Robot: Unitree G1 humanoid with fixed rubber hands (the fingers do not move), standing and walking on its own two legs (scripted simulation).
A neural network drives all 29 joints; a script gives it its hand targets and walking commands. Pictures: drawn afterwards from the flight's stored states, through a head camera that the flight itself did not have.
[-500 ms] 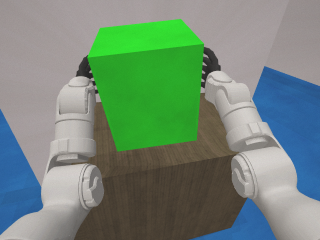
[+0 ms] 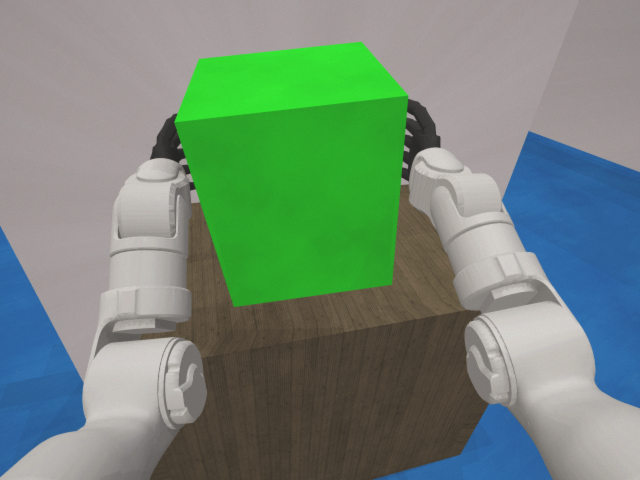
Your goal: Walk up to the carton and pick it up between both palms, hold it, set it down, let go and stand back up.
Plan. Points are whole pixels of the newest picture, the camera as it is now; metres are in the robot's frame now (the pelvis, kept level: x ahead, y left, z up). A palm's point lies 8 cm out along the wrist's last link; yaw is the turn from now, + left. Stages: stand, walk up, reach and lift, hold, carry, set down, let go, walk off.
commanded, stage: hold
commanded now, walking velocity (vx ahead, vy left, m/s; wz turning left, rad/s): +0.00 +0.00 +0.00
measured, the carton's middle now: (297, 174) +0.41 +0.02 +0.25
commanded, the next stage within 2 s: none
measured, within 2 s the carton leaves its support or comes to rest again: neither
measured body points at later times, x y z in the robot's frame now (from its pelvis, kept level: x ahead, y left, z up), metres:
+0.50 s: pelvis +0.00 +0.00 +0.00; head -0.08 +0.03 +0.44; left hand +0.39 +0.17 +0.27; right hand +0.39 -0.13 +0.29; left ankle +0.05 +0.08 -0.75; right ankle -0.01 -0.10 -0.75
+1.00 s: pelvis +0.00 +0.00 +0.00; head -0.09 +0.02 +0.44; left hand +0.39 +0.17 +0.27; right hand +0.39 -0.13 +0.29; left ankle +0.05 +0.08 -0.75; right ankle -0.01 -0.10 -0.75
